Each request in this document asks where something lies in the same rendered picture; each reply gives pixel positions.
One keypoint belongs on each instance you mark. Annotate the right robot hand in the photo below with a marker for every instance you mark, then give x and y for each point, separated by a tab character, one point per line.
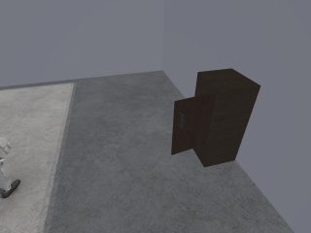
3	144

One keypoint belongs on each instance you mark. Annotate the cupboard door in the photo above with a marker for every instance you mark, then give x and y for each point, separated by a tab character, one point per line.
198	111

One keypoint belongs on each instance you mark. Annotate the handle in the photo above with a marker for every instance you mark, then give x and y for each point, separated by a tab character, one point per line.
182	118

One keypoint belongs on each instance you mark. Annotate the right robot foot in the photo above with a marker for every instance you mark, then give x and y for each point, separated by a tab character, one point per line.
6	193

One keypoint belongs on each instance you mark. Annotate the right robot shin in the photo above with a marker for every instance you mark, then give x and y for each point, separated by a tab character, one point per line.
5	173

